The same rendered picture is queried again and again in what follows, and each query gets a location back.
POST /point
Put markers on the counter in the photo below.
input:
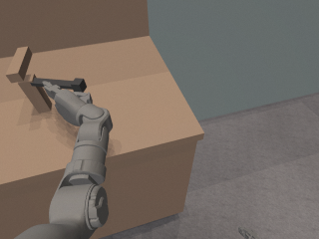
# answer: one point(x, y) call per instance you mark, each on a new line
point(152, 143)

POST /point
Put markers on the robot left hand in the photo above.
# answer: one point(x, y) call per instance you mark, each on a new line
point(67, 103)

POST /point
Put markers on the tap lever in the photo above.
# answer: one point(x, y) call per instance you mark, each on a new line
point(78, 85)

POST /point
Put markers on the robot left upper arm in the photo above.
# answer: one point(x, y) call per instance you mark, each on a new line
point(76, 212)

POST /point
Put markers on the robot left forearm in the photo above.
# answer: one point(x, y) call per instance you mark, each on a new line
point(87, 165)

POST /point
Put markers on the robot right hand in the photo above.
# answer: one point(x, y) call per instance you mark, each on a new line
point(247, 233)

